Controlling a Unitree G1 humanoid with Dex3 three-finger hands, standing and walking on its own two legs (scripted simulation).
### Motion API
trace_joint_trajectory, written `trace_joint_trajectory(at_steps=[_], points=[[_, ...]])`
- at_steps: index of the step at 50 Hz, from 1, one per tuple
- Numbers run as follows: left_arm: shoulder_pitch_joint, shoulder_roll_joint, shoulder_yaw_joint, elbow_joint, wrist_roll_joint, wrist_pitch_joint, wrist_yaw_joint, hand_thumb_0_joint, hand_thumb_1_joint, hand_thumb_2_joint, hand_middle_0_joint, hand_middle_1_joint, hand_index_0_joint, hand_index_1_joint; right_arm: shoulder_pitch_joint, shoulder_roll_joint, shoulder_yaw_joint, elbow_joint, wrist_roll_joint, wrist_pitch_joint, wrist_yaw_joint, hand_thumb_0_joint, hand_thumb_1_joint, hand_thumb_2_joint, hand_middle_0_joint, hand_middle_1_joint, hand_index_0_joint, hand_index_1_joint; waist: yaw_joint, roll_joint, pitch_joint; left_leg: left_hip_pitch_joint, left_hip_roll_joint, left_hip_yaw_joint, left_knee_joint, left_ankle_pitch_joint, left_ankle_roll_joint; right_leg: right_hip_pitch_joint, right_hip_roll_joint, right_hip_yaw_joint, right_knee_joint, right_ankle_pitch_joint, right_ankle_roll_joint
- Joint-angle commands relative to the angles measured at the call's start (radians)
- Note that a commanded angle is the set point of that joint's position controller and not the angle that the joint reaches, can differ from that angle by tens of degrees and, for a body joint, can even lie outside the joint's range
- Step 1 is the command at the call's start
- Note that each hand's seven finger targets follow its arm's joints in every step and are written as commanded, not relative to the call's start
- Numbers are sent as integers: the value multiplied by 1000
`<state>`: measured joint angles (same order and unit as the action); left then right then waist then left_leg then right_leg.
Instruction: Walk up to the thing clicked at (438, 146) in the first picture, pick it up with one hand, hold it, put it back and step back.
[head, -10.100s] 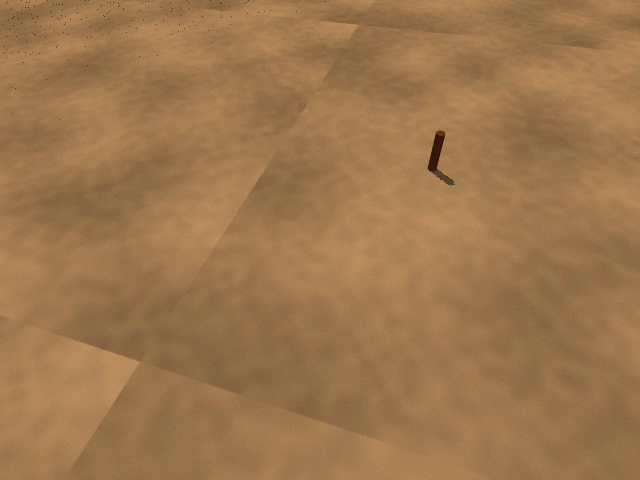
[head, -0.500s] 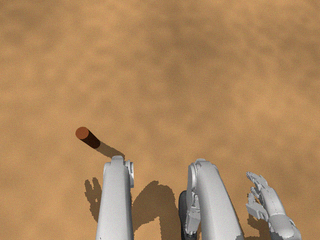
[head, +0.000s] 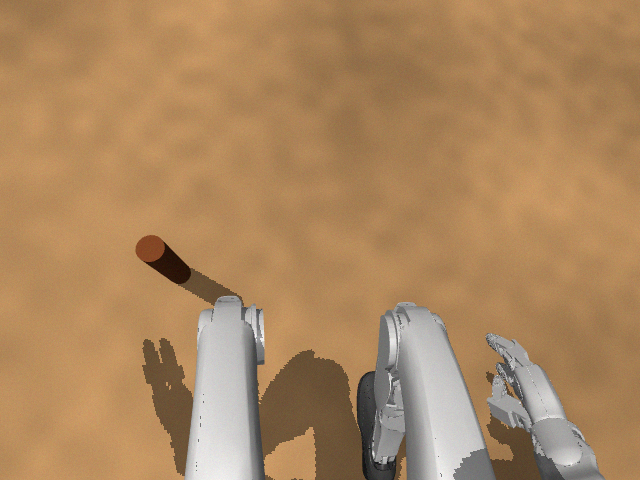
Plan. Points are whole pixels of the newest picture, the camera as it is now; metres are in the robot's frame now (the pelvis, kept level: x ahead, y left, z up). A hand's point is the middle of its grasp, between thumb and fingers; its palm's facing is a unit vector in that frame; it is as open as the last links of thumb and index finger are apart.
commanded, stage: go down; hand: left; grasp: from the side
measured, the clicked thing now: (167, 262) +0.40 +0.29 -0.33
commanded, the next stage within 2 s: approach in 0.78 s
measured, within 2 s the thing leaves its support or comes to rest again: neither
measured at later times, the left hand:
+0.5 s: hand out of the picture +0.28 +0.46 -0.02, palm faces +0.32 -0.94 -0.13, open 17.7 cm
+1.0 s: hand out of the picture +0.27 +0.46 -0.03, palm faces +0.33 -0.94 -0.09, open 17.7 cm
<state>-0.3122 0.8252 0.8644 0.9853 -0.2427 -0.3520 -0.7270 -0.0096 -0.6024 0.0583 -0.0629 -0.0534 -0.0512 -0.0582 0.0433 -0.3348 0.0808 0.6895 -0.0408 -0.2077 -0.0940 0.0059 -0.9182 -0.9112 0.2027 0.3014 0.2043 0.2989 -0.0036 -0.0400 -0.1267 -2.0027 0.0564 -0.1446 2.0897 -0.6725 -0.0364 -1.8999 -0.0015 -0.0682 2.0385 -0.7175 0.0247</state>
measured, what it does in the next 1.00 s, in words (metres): stands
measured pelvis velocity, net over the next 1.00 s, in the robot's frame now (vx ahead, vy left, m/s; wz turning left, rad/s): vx -0.01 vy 0.00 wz -0.01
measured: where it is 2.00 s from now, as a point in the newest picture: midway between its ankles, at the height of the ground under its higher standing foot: (307, 446)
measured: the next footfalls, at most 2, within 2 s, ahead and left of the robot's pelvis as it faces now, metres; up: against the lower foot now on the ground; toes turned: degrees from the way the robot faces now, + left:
none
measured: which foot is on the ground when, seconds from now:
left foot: down 0.00-1.00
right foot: down 0.00-1.00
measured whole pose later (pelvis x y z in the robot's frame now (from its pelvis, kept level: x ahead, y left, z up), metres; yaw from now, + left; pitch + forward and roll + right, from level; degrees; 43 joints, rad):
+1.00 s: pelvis -0.01 +0.00 -0.04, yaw +0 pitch +32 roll -7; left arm -0.33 0.85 0.93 1.02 -0.32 -0.40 -0.81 -0.01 -0.60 0.08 -0.06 -0.04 -0.03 -0.06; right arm 0.03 -0.35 0.10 0.70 -0.04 -0.22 -0.09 0.01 -0.92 -0.92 0.20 0.30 0.20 0.30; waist 0.00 -0.06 -0.11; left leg -2.10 0.05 -0.15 2.20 -0.67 -0.04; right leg -2.00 0.00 -0.06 2.15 -0.73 0.03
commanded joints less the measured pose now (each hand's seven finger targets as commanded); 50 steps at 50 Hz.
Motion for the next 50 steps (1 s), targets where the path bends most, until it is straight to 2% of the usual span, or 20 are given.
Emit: trace_joint_trajectory(at_steps=[1, 3, 4, 7, 10, 12, 15, 16, 22, 26, 29, 32, 33, 35, 40, 42, 43, 44, 45, 50], points=[[-65, 443, 106, -163, -44, -51, 0, 0, -611, 73, -49, -44, -31, -63, 100, -223, -81, -64, 3, -36, -18, 0, -923, -912, 198, 300, 199, 300, 66, 236, -587, 481, -13, 68, -274, 167, 50, 237, 36, -26, -198, 157, -62], [-79, 453, 107, -177, -42, -51, -3, 0, -611, 76, -51, -50, -34, -68, 96, -225, -83, -63, 4, -36, -19, 0, -921, -911, 198, 300, 199, 300, 67, 234, -567, 471, -10, 67, -274, 146, 51, 215, 38, -27, -195, 143, -62], [-89, 443, 102, -164, -43, -50, -6, 0, -602, 78, -49, -51, -34, -69, 97, -224, -82, -65, 5, -37, -20, 0, -922, -911, 198, 300, 199, 300, 53, 235, -555, 459, -11, 63, -278, 122, 51, 205, 38, -31, -192, 128, -62], [-81, 451, 113, -173, -48, -51, -9, 0, -604, 87, -47, -50, -28, -70, 95, -225, -81, -65, 3, -36, -18, 0, -919, -911, 198, 300, 199, 300, 69, 230, -561, 447, -11, 74, -262, 124, 52, 213, 39, -25, -191, 129, -61], [-89, 469, 119, -168, -46, -53, -15, 0, -602, 85, -44, -43, -25, -64, 95, -233, -78, -63, 4, -37, -18, 0, -921, -912, 198, 300, 199, 300, 69, 266, -558, 469, -4, 52, -278, 107, 46, 175, 40, -38, -159, 125, -63], [-83, 453, 117, -146, -52, -51, -19, 0, -611, 83, -46, -42, -25, -64, 99, -231, -77, -64, 3, -37, -18, 0, -925, -913, 198, 300, 199, 300, 61, 237, -558, 453, -7, 58, -260, 126, 49, 182, 41, -37, -162, 137, -62], [-75, 472, 127, -147, -54, -53, -28, 0, -609, 80, -45, -38, -25, -60, 93, -236, -75, -60, 1, -38, -19, 0, -924, -913, 198, 300, 199, 300, 70, 263, -559, 464, -8, 60, -250, 142, 48, 164, 40, -37, -150, 144, -64], [-92, 477, 130, -156, -58, -54, -29, 0, -611, 72, -49, -28, -26, -53, 102, -232, -75, -59, 2, -37, -18, 0, -926, -914, 198, 300, 199, 300, 61, 239, -564, 444, -10, 67, -238, 141, 51, 188, 39, -33, -162, 143, -61], [-90, 497, 151, -144, -63, -60, -36, 0, -611, 77, -49, -27, -23, -55, 99, -232, -70, -58, 0, -37, -16, 0, -927, -914, 198, 300, 199, 300, 69, 224, -568, 416, -12, 74, -219, 151, 52, 196, 41, -34, -147, 147, -61], [-82, 479, 140, -136, -67, -59, -49, 0, -611, 79, -48, -28, -22, -56, 89, -240, -76, -58, -1, -39, -17, 0, -929, -915, 198, 300, 199, 300, 65, 241, -551, 420, -10, 71, -220, 114, 51, 159, 43, -36, -141, 123, -61], [-73, 497, 160, -152, -73, -65, -51, 0, -611, 74, -51, -28, -25, -55, 93, -241, -75, -52, 0, -41, -18, 0, -928, -914, 198, 300, 199, 300, 74, 250, -561, 411, -11, 71, -221, 115, 51, 169, 44, -42, -127, 126, -61], [-91, 498, 151, -164, -77, -65, -55, 0, -591, 78, -48, -26, -22, -53, 87, -242, -75, -57, 2, -41, -17, 0, -926, -914, 198, 300, 199, 300, 65, 245, -555, 407, -9, 63, -225, 88, 50, 157, 44, -43, -129, 106, -60], [-62, 478, 155, -143, -81, -64, -56, 0, -607, 77, -48, -25, -22, -52, 84, -242, -76, -57, 3, -41, -18, 0, -926, -914, 198, 300, 199, 300, 72, 232, -546, 405, -9, 59, -228, 86, 50, 147, 45, -47, -123, 108, -60], [-87, 497, 156, -161, -83, -70, -59, 0, -591, 78, -46, -22, -19, -50, 78, -245, -74, -55, 3, -43, -18, 0, -926, -915, 198, 300, 199, 300, 71, 257, -540, 410, -7, 55, -229, 68, 49, 130, 44, -46, -115, 98, -60], [-62, 453, 145, -150, -100, -77, -74, 0, -611, 77, -48, -25, -20, -54, 83, -245, -75, -46, 2, -45, -21, 0, -933, -916, 198, 300, 199, 300, 67, 257, -564, 439, -10, 54, -204, 139, 47, 120, 43, -47, -100, 144, -63], [-76, 470, 151, -190, -99, -79, -73, 0, -599, 79, -46, -23, -19, -51, 88, -248, -78, -49, 3, -45, -21, 0, -929, -915, 198, 300, 199, 300, 74, 281, -575, 456, -8, 46, -221, 141, 43, 118, 40, -50, -91, 148, -64], [-45, 444, 141, -167, -101, -76, -73, 0, -598, 70, -50, -24, -24, -49, 79, -245, -77, -49, 4, -45, -21, 0, -931, -915, 198, 300, 199, 300, 71, 270, -563, 451, -8, 45, -219, 137, 43, 110, 41, -52, -89, 145, -63], [-75, 447, 137, -177, -101, -77, -74, 0, -570, 140, -59, -44, -3, -100, 80, -246, -78, -53, 6, -46, -20, 0, -936, -918, 199, 301, 199, 301, 61, 264, -551, 434, -8, 46, -220, 113, 45, 105, 41, -51, -92, 130, -62], [-85, 448, 146, -183, -107, -82, -73, 0, -611, 60, -67, -46, -28, -85, 78, -248, -80, -49, 6, -46, -19, 0, -909, -909, 197, 301, 198, 301, 64, 265, -549, 425, -8, 45, -219, 102, 45, 99, 42, -51, -86, 125, -63], [-94, 367, 130, -59, -141, -132, -85, 0, -611, 39, -76, -49, -39, -84, 50, -231, -66, -42, -3, -54, -14, 0, -916, -910, 197, 300, 198, 301, 36, 169, -458, 294, -18, 70, -142, 80, 55, 78, 44, -41, -83, 90, -60]])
